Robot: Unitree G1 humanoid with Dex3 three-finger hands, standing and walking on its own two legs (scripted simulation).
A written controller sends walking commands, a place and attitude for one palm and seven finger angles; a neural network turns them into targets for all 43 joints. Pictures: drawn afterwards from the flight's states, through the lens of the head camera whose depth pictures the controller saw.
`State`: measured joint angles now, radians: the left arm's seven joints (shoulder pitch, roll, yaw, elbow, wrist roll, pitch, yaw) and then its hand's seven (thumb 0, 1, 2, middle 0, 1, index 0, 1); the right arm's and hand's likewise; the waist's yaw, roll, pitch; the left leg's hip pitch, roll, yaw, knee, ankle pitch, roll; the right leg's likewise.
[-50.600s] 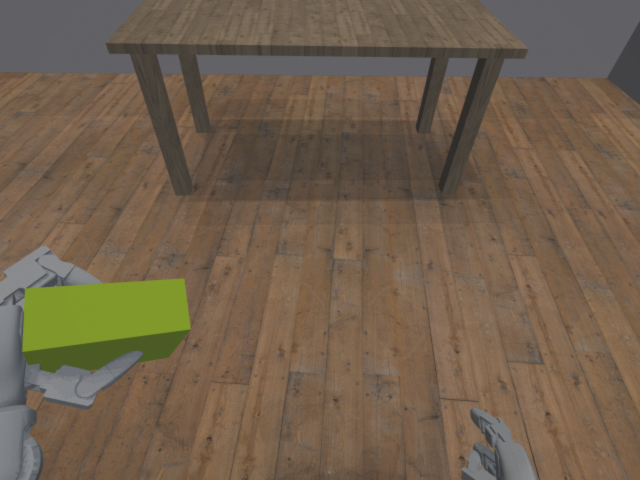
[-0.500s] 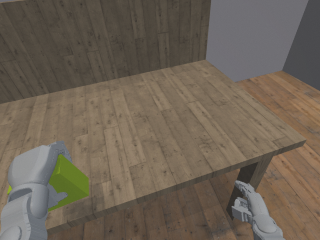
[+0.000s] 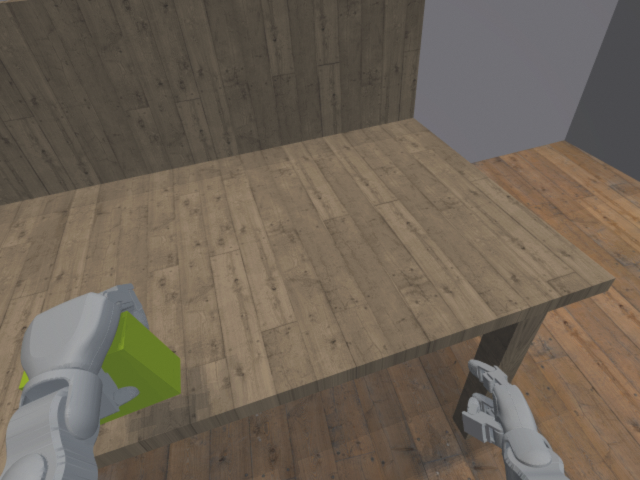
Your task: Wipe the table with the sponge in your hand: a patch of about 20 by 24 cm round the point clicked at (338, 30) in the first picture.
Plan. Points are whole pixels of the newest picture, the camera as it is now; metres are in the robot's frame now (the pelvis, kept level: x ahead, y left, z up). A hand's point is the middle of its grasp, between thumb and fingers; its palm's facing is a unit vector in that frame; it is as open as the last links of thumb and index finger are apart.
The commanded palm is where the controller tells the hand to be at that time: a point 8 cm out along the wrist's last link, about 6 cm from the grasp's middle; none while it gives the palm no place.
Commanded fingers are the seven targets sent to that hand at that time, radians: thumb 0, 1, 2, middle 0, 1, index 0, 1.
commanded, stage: step back with the hand held close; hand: left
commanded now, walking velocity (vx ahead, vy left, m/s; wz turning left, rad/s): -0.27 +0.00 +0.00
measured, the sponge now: (120, 378) +0.19 +0.29 +0.06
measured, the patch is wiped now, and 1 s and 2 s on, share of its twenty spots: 1.00 1.00 1.00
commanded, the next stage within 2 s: stop stepping back and stand still in 1.30 s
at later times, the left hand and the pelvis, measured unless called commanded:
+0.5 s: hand (91, 351) +0.18 +0.28 +0.14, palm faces +0.40 -0.84 -0.37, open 9.4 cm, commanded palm +0.12 +0.31 +0.17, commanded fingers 0.00 0.10 1.30 -1.20 -1.60 -1.20 -1.60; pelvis -0.03 +0.03 -0.02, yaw +2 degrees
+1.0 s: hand (77, 419) +0.11 +0.25 +0.14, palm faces +0.28 -0.90 -0.35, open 9.4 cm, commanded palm +0.05 +0.30 +0.17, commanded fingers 0.00 0.10 1.30 -1.20 -1.60 -1.20 -1.60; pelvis -0.11 +0.03 -0.01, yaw -1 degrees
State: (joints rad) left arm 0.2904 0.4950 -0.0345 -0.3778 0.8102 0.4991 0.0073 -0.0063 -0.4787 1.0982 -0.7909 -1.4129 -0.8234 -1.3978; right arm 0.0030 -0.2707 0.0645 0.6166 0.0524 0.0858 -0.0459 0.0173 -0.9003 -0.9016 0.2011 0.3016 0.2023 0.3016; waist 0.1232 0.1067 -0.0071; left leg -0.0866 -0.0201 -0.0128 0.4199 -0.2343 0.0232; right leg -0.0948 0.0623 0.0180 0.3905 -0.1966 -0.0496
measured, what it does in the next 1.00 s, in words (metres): walks backwards: right foot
